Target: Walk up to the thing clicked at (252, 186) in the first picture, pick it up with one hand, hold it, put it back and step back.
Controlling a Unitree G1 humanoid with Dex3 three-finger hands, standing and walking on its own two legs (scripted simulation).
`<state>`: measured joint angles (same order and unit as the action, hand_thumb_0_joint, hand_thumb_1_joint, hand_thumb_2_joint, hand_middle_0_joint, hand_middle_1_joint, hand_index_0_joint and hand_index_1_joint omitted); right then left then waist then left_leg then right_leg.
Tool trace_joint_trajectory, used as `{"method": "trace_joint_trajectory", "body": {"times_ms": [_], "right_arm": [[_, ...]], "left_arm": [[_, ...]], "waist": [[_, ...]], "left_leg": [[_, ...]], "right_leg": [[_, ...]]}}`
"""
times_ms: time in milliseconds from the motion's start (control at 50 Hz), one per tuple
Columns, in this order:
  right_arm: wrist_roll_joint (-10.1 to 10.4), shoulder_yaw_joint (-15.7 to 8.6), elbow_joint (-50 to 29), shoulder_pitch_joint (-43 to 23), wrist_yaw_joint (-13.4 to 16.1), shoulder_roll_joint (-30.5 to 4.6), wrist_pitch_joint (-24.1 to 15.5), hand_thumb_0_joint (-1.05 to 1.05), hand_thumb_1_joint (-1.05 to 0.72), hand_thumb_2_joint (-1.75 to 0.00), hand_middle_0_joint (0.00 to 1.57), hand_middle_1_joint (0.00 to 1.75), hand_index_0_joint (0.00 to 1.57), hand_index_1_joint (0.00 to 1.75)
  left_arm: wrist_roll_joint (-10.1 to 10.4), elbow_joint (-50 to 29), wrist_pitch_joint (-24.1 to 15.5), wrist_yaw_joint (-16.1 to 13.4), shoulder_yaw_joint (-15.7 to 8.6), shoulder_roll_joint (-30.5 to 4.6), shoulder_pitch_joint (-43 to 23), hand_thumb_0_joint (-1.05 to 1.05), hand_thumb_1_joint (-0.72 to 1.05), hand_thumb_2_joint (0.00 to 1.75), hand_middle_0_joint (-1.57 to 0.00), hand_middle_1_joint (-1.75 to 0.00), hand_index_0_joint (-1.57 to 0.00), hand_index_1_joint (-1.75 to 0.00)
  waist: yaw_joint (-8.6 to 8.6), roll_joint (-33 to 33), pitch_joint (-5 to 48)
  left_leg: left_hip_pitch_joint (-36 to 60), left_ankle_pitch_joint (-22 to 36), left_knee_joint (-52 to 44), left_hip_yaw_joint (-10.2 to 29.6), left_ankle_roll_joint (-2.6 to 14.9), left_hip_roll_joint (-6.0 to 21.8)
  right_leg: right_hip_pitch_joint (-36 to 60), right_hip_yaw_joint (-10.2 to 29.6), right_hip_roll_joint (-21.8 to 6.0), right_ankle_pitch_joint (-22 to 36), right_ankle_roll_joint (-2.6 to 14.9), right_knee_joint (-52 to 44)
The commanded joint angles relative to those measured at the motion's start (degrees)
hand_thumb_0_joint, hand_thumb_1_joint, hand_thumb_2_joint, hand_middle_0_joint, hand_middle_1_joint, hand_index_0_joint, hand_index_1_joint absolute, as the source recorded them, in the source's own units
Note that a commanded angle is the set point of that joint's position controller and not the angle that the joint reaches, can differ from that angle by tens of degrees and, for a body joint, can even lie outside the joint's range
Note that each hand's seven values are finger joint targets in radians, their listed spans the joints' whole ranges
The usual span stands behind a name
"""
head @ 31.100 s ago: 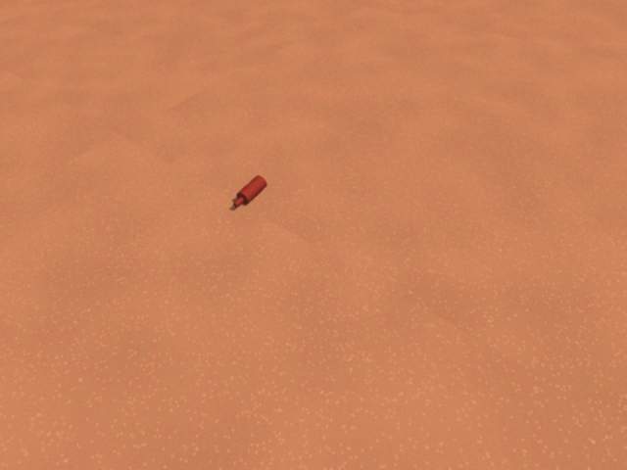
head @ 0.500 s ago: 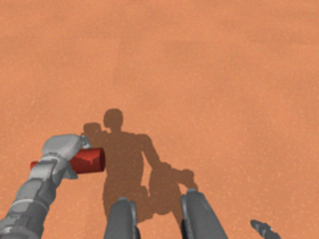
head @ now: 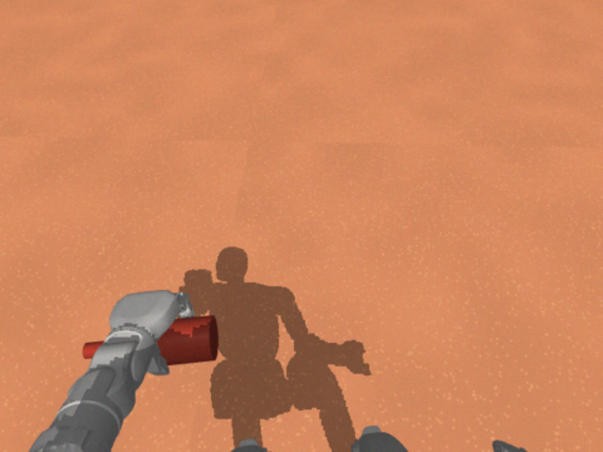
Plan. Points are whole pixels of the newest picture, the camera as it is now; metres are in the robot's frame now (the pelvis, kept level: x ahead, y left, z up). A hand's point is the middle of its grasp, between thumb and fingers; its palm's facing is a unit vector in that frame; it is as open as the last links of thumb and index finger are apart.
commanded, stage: lift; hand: left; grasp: from above
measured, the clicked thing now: (150, 344) +0.34 +0.24 -0.11
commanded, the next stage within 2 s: hold in 0.14 s
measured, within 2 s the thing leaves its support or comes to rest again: neither
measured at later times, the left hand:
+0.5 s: hand (141, 315) +0.34 +0.22 -0.03, palm faces -0.49 -0.03 -0.87, open 9.6 cm
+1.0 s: hand (139, 318) +0.33 +0.21 +0.01, palm faces -0.47 -0.02 -0.88, open 9.5 cm
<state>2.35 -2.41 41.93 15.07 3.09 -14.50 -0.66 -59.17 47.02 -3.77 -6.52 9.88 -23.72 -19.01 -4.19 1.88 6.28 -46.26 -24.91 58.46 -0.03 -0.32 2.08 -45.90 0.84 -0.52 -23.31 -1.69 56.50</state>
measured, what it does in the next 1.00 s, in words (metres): stands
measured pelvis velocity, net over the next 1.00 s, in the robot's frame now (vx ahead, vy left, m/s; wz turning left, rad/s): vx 0.03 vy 0.00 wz -0.01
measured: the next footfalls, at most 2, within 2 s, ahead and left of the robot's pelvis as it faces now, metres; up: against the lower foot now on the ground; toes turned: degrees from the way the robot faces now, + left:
none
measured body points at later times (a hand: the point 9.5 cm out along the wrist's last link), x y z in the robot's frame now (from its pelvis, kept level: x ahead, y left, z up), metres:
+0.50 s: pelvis +0.04 +0.01 +0.04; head +0.07 +0.00 +0.49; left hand +0.37 +0.22 +0.02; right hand +0.13 -0.27 -0.08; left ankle +0.04 +0.12 -0.67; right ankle +0.04 -0.14 -0.67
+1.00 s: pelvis +0.03 +0.00 +0.05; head +0.04 -0.02 +0.50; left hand +0.35 +0.21 +0.06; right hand +0.15 -0.27 -0.07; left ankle +0.04 +0.12 -0.67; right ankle +0.04 -0.14 -0.67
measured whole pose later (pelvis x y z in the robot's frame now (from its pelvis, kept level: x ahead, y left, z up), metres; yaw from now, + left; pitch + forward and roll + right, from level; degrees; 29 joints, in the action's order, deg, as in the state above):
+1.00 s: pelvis +0.03 +0.00 +0.05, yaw -1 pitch +4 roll +0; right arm 3.0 -2.9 39.0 13.2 3.2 -14.9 3.7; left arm -58.5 37.3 -4.7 2.1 10.6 -23.9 -12.9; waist -1.2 2.5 3.5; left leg -23.5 -18.7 37.7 -1.8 -0.3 1.6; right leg -24.3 2.0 -1.0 -17.6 -1.6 37.4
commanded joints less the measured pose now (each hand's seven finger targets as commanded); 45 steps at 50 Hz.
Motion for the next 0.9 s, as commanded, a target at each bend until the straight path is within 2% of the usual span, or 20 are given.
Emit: {"method": "trace_joint_trajectory", "body": {"times_ms": [0, 140, 240, 280, 340, 380, 440, 460, 500, 560, 580, 640, 700, 720, 740, 880], "right_arm": [[0.10, -2.65, -5.45, 0.50, 0.53, -7.99, -1.69, 0.00, -0.90, -0.90, 0.20, 0.30, 0.20, 0.30], [0.01, -3.08, -5.46, 0.46, 0.56, -8.07, -1.15, 0.00, -0.90, -0.90, 0.20, 0.30, 0.20, 0.30], [0.08, -3.12, -5.35, 0.35, 0.46, -7.98, -0.61, 0.00, -0.89, -0.89, 0.20, 0.30, 0.20, 0.30], [0.05, -3.35, -5.39, 0.32, 0.36, -8.24, -0.35, 0.00, -0.89, -0.89, 0.20, 0.30, 0.20, 0.30], [0.06, -3.24, -5.77, -0.18, 0.31, -8.16, 0.14, 0.00, -0.89, -0.89, 0.20, 0.30, 0.20, 0.30], [0.12, -3.36, -6.02, -0.16, 0.25, -8.42, 0.38, 0.00, -0.89, -0.89, 0.20, 0.30, 0.20, 0.30], [0.13, -3.37, -6.38, -0.48, 0.16, -8.28, 0.60, 0.00, -0.89, -0.89, 0.20, 0.30, 0.20, 0.30], [0.15, -3.40, -6.47, -0.59, 0.18, -8.34, 0.70, 0.00, -0.89, -0.89, 0.20, 0.30, 0.20, 0.30], [0.21, -3.31, -7.09, -1.22, 0.15, -8.35, 0.89, 0.00, -0.89, -0.89, 0.20, 0.30, 0.20, 0.30], [0.21, -3.52, -7.33, -1.38, 0.07, -8.56, 1.15, 0.00, -0.89, -0.89, 0.20, 0.30, 0.20, 0.30], [0.26, -3.53, -7.47, -1.41, 0.13, -8.40, 1.24, 0.00, -0.89, -0.90, 0.20, 0.30, 0.20, 0.30], [0.23, -3.24, -7.89, -1.73, 0.16, -8.20, 1.48, 0.00, -0.90, -0.90, 0.20, 0.30, 0.20, 0.30], [0.43, -3.49, -8.43, -2.30, 0.22, -8.63, 1.89, 0.00, -0.90, -0.90, 0.20, 0.30, 0.20, 0.30], [0.45, -3.39, -8.41, -2.25, 0.23, -8.45, 1.94, 0.00, -0.90, -0.90, 0.20, 0.30, 0.20, 0.30], [0.40, -3.44, -8.59, -2.77, 0.27, -8.44, 2.06, 0.00, -0.90, -0.90, 0.20, 0.30, 0.20, 0.30], [0.67, -3.05, -9.46, -4.11, 0.53, -8.18, 2.25, 0.00, -0.90, -0.90, 0.20, 0.30, 0.20, 0.30]], "left_arm": [[1.12, -11.88, 0.36, -2.06, -4.95, -12.81, -19.57, 0.00, 0.74, 0.67, -1.03, -0.64, -1.07, -0.60], [1.56, -13.68, 0.27, -1.27, -5.53, -13.17, -19.27, 0.00, 0.77, 0.66, -1.03, -0.67, -1.09, -0.61], [1.20, -12.76, 0.07, -0.38, -4.67, -11.98, -17.24, 0.00, 0.77, 0.66, -1.05, -0.63, -1.09, -0.58], [0.67, -13.91, -0.24, 0.04, -5.28, -13.04, -17.68, 0.00, 0.76, 0.62, -1.03, -0.62, -1.08, -0.56], [0.37, -15.38, -0.60, 1.15, -4.48, -12.74, -18.14, 0.00, 0.77, 0.66, -1.04, -0.63, -1.09, -0.58], [0.72, -15.07, -0.87, 1.69, -5.46, -13.41, -16.94, 0.00, 0.78, 0.68, -1.06, -0.62, -1.10, -0.58], [1.04, -16.48, -0.97, 2.41, -5.12, -12.64, -16.93, 0.00, 0.80, 0.69, -1.07, -0.62, -1.12, -0.58], [0.85, -16.90, -0.86, 2.47, -5.65, -13.32, -16.25, 0.00, 0.80, 0.69, -1.07, -0.62, -1.11, -0.58], [0.64, -16.55, -0.91, 2.82, -5.06, -12.84, -15.41, 0.00, 0.78, 0.71, -1.08, -0.59, -1.11, -0.56], [0.76, -17.91, -1.22, 3.29, -5.54, -13.22, -15.46, 0.00, 0.78, 0.69, -1.09, -0.58, -1.11, -0.55], [0.63, -19.00, -1.26, 3.42, -6.09, -13.70, -15.89, 0.00, 0.77, 0.71, -1.09, -0.57, -1.11, -0.55], [0.59, -18.66, -0.98, 3.61, -5.33, -12.67, -14.62, 0.00, 0.79, 0.70, -1.11, -0.56, -1.13, -0.54], [0.99, -19.88, -0.96, 4.04, -6.43, -14.00, -15.42, 0.00, 0.80, 0.70, -1.11, -0.56, -1.13, -0.54], [0.89, -20.24, -0.97, 4.39, -5.96, -13.49, -15.12, 0.00, 0.80, 0.70, -1.10, -0.57, -1.13, -0.55], [0.71, -19.87, -0.92, 4.62, -5.91, -13.51, -14.20, 0.00, 0.80, 0.70, -1.12, -0.56, -1.13, -0.54], [1.18, -22.03, -1.00, 5.67, -5.90, -13.23, -14.33, 0.00, 0.82, 0.72, -1.15, -0.54, -1.16, -0.53]], "waist": [[0.75, 1.59, 17.21], [1.12, 1.61, 17.15], [0.98, 1.11, 16.18], [1.40, 2.53, 16.40], [1.47, 2.04, 15.93], [1.70, 1.92, 14.99], [1.57, 1.68, 15.92], [2.24, 2.25, 16.12], [2.19, 1.50, 14.11], [2.21, 2.01, 14.95], [2.49, 1.95, 16.32], [2.33, 0.35, 14.02], [2.75, 0.76, 14.60], [2.54, 1.01, 14.74], [2.95, 1.23, 13.98], [2.94, 0.27, 12.51]], "left_leg": [[15.72, 10.43, -12.39, 0.70, 0.66, -2.60], [21.69, 15.72, -15.89, 0.31, 0.45, -2.62], [24.77, 20.13, -17.74, 0.12, 0.32, -2.49], [26.10, 21.68, -18.48, 0.23, 0.01, -2.39], [27.18, 23.27, -19.37, 0.12, 0.14, -2.45], [27.16, 23.05, -20.07, -0.03, 0.13, -2.48], [28.87, 25.09, -20.59, -0.11, 0.13, -2.44], [29.55, 26.34, -20.67, -0.28, 0.12, -2.48], [29.24, 25.96, -21.22, -0.14, 0.16, -2.43], [29.95, 26.27, -21.56, -0.64, 0.17, -2.63], [30.91, 27.97, -21.38, -0.54, 0.31, -2.59], [29.23, 26.20, -22.08, -0.79, 0.52, -2.93], [30.32, 26.51, -22.59, -1.13, 0.64, -2.95], [30.94, 27.11, -22.74, -1.12, 0.56, -2.82], [30.82, 26.52, -22.95, -1.16, 0.57, -2.89], [31.06, 23.46, -24.77, -1.25, 0.83, -2.84]], "right_leg": [[11.23, -0.67, 2.25, 9.73, 2.18, -11.90], [16.23, -0.81, 2.25, 14.05, 2.09, -15.81], [18.03, -1.07, 2.32, 17.38, 2.21, -17.25], [18.49, -1.27, 2.51, 17.85, 2.39, -17.57], [19.86, -1.37, 2.55, 19.42, 2.32, -18.67], [20.34, -1.32, 2.57, 19.21, 2.38, -19.33], [21.78, -1.24, 2.63, 20.89, 2.34, -19.71], [21.92, -1.16, 2.54, 21.72, 2.37, -19.86], [21.99, -1.41, 2.65, 21.32, 2.37, -20.40], [23.53, -1.15, 2.49, 22.04, 2.30, -20.81], [23.64, -0.99, 2.58, 23.40, 2.28, -20.73], [24.90, -0.71, 2.38, 23.07, 2.11, -21.58], [25.72, -0.61, 2.30, 23.43, 2.04, -22.07], [25.67, -0.67, 2.39, 23.60, 2.12, -21.89], [25.47, -0.75, 2.40, 23.08, 2.12, -22.27], [25.93, -0.57, 2.45, 20.54, 2.14, -23.62]]}}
